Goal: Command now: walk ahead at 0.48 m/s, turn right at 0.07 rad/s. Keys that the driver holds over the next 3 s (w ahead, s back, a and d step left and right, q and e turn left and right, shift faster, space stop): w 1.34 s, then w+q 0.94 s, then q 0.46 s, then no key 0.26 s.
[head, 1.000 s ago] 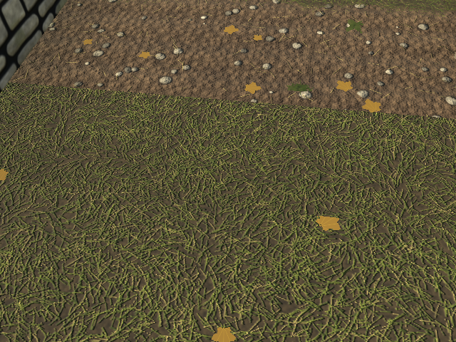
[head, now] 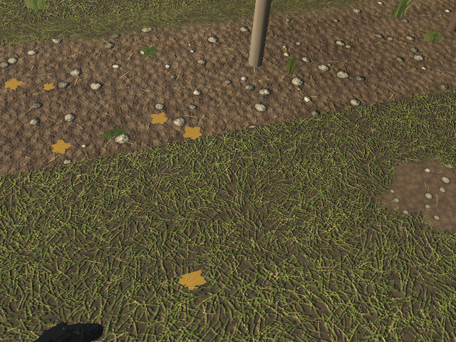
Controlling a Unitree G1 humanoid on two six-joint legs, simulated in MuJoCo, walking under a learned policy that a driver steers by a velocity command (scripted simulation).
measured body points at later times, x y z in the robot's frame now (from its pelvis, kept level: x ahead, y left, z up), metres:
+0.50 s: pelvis +0.32 -0.05 -0.14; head +0.36 -0.05 +0.31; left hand +0.30 +0.22 -0.27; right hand +0.52 -0.30 -0.23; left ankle +0.48 +0.10 -0.83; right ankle +0.25 -0.15 -0.87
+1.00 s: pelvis +0.58 -0.01 -0.12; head +0.59 +0.00 +0.33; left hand +0.74 +0.25 -0.24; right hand +0.61 -0.29 -0.24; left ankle +0.55 +0.07 -0.87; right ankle +0.73 -0.21 -0.81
